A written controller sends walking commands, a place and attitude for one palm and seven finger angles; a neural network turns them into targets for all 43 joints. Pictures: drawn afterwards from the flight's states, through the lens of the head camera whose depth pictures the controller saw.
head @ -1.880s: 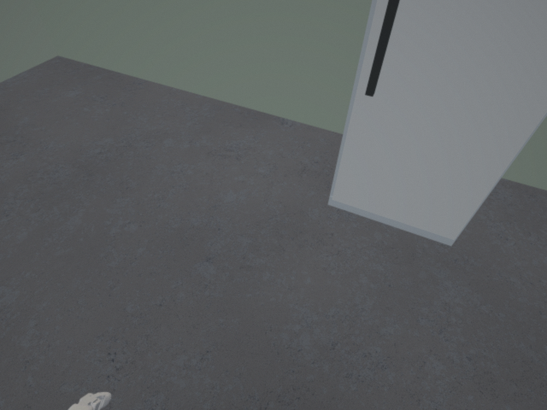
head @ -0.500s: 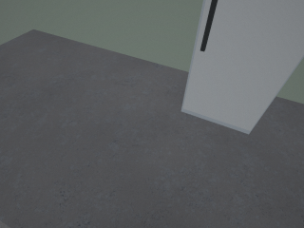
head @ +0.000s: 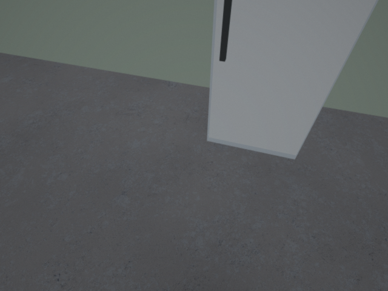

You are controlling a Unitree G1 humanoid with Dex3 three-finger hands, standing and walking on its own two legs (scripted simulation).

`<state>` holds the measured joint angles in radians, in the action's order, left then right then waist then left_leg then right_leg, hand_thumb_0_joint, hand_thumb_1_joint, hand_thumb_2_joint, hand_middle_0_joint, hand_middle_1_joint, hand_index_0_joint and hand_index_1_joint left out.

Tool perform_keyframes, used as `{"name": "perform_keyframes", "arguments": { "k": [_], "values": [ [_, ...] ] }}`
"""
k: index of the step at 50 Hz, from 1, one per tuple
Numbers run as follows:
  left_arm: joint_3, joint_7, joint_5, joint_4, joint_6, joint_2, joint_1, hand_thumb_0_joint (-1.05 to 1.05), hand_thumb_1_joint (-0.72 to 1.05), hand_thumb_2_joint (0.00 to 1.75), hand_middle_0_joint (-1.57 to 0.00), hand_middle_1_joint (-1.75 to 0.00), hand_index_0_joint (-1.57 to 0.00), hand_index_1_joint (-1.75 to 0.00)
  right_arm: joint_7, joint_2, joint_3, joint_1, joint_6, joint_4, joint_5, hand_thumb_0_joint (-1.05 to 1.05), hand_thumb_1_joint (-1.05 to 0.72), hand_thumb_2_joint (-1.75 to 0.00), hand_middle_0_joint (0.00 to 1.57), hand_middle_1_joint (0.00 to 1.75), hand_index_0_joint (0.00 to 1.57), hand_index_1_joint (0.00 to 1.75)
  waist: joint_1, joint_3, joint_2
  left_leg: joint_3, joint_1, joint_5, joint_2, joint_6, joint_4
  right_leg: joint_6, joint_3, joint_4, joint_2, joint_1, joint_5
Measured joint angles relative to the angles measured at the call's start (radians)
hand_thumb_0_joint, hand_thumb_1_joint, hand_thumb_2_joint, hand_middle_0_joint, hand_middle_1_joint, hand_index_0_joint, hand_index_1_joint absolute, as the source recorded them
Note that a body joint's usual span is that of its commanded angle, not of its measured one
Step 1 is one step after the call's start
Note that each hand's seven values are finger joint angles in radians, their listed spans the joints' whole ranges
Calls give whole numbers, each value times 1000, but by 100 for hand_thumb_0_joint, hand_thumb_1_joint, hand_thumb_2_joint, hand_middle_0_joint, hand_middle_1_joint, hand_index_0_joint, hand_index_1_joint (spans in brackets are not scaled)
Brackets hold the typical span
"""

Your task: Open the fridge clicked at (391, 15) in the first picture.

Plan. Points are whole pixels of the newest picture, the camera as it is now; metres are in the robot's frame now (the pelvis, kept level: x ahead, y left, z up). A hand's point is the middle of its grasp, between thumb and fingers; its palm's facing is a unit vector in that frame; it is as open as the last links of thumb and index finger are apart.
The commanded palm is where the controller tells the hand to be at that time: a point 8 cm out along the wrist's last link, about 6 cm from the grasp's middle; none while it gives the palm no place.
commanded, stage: walk to a spot facing it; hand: left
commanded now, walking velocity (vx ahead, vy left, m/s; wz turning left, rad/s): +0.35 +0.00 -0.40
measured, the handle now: (227, 18) +1.09 -0.07 +0.09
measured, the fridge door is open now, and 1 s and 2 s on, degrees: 0 0 0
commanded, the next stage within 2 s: take the last steps up to it in 0.44 s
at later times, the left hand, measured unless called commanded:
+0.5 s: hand (125, 286) +0.17 +0.19 -0.19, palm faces -0.04 -0.99 -0.14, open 7.4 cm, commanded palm none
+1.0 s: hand (168, 168) +0.50 +0.12 -0.16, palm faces -0.33 -0.93 -0.15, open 7.4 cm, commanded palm none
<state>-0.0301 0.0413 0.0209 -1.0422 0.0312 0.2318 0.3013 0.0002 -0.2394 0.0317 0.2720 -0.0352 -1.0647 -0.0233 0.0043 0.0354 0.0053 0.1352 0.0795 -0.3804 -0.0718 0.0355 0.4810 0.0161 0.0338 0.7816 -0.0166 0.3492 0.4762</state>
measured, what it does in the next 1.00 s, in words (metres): walks ahead, turning right: right foot, then left foot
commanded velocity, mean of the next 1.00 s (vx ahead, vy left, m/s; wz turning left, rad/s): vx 0.29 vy -0.04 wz -0.17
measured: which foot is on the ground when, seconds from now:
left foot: down 0.00-0.04, up 0.06-0.46, down 0.48-1.00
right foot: up 0.00-0.02, down 0.04-0.48, up 0.50-1.00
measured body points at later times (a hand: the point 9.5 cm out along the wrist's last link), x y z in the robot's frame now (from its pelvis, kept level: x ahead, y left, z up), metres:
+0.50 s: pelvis +0.21 +0.02 -0.01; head +0.23 +0.04 +0.43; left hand +0.17 +0.24 -0.18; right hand +0.30 -0.22 -0.14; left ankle +0.31 +0.11 -0.73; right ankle +0.05 -0.11 -0.72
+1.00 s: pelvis +0.36 -0.01 +0.01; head +0.38 -0.01 +0.46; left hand +0.52 +0.17 -0.14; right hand +0.20 -0.17 -0.14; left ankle +0.31 +0.11 -0.73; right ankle +0.40 -0.16 -0.71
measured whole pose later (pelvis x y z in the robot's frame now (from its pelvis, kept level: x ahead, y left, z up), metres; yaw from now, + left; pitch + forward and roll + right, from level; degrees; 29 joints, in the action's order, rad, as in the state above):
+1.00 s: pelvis +0.36 -0.01 +0.01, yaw -16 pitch -1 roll +0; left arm -0.05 0.02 0.03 -1.03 0.01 0.16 0.13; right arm -0.01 -0.12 0.04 0.47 -0.05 -1.16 -0.03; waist -0.09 0.05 -0.01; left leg 0.27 0.04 -0.34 -0.08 0.01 0.40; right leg 0.00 0.10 0.65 -0.09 0.42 0.27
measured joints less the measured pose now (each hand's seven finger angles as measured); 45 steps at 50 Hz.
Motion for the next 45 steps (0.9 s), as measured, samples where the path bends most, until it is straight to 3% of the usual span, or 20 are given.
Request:
{"name": "perform_keyframes", "arguments": {
  "k": [2, 3, 4, 7, 10, 14, 17, 23, 25, 28, 31, 37, 45],
  "values": [
    [-4, 6, 0, 22, -20, -14, -1, 1, 91, 90, -20, -30, -20, -30, 0, -4, 4, 28, 5, -10, -1, 0, -90, -90, 20, 30, 20, 30, -1, 19, 22, 7, 3, -49, -32, 16, 62, 5, 33, -104, -5, -14, -72],
    [-6, 5, 3, 35, -39, -13, -1, 1, 91, 90, -20, -30, -20, -30, 1, -1, 5, 41, 11, -18, 3, 0, -90, -90, 20, 30, 20, 30, 0, 24, 21, 7, 38, -87, -48, 8, 158, 11, 43, -125, -4, -17, -168],
    [-9, -3, 2, 40, -56, -15, -4, 1, 91, 90, -20, -30, -20, -30, 3, 1, 6, 45, 21, -29, 6, 0, -90, -90, 20, 30, 20, 30, 5, 32, 23, -16, 91, -119, -54, -1, 293, 19, 51, -97, 3, -13, -184],
    [-10, -27, -5, 41, -81, -35, 9, 1, 91, 90, -20, -30, -20, -30, 9, 4, 11, 34, 37, -49, 7, 1, -91, -90, 20, 30, 20, 30, 17, 40, 25, -76, 246, -84, -39, -20, 600, 39, 53, -120, 29, -69, -120],
    [-4, -39, -1, 21, -85, -54, 45, 1, 91, 90, -20, -30, -20, -30, 12, 10, 18, -5, 30, -28, 1, 1, -91, -90, 20, 30, 20, 30, 19, 24, 10, -67, 369, 0, -39, -12, 668, 35, 24, -225, 42, -140, -142],
    [6, -42, 4, -19, -89, -78, 83, 1, 91, 90, -20, -30, -20, -30, 19, 25, 25, -67, 17, 30, 2, 1, -91, -90, 20, 30, 19, 30, 4, 6, -2, -54, 475, 96, -53, 5, 571, 32, -12, -348, 47, -223, -169],
    [9, -45, 5, -38, -94, -89, 96, 1, 91, 90, -20, -30, -20, -30, 27, 41, 25, -106, 9, 58, 5, 0, -91, -90, 20, 30, 19, 30, 6, 3, -3, -54, 501, 154, -59, 7, 450, 19, -32, -401, 49, -278, -163],
    [-1, -53, 5, -52, -93, -82, 109, 1, 91, 90, -20, -30, -20, -30, 30, 73, 13, -151, -11, 78, 8, 0, -91, -90, 20, 30, 19, 30, 35, 9, -18, -30, 408, 187, -25, -18, 175, -21, -58, -378, 36, -363, -59],
    [-12, -53, -3, -58, -83, -74, 109, 1, 91, 90, -20, -30, -20, -30, 21, 85, 8, -158, -33, 85, 0, 0, -91, -90, 20, 30, 19, 30, 33, 16, -36, -9, 367, 195, -11, -52, 155, -16, -68, -197, 21, -309, 12],
    [-23, -51, -7, -58, -59, -54, 71, 1, 91, 90, -20, -30, -20, -30, 7, 103, -4, -152, -45, 90, -1, 0, -91, -90, 20, 30, 20, 30, 31, 36, -49, 40, 320, 118, -26, -87, 202, 7, -62, 278, 21, -108, 39],
    [-38, -44, 0, -36, -48, -29, 13, 1, 91, 90, -20, -30, -20, -30, -14, 116, 3, -109, -52, 78, 7, -1, -92, -90, 20, 30, 20, 30, 13, 40, -51, 70, 236, 121, -24, -86, 125, -2, -15, 468, -7, 52, -55],
    [-55, -36, 12, 27, -31, -8, -80, 1, 92, 90, -19, -30, -20, -30, -29, 78, 20, -5, -46, 17, 3, -2, -95, -90, 20, 30, 20, 30, -6, 4, -54, 112, 116, 134, 3, -92, -20, -28, -2, 397, -61, 211, -227],
    [-32, -24, 14, 21, -13, -38, -144, 1, 92, 90, -19, -30, -19, -30, -20, 99, 15, 135, -30, -59, -4, -1, -92, -90, 20, 30, 19, 30, -53, -6, -39, 134, -5, 103, 17, -68, -110, -41, 24, 87, -101, 165, -270]
  ]
}}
